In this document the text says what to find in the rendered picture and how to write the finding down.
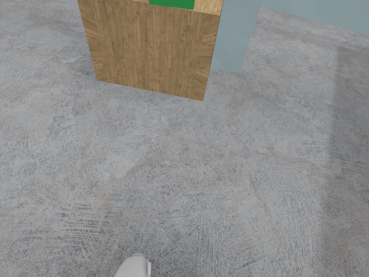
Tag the pedestal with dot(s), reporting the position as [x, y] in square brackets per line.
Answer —
[152, 47]

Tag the robot left thigh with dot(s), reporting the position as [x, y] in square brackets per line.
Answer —
[136, 266]

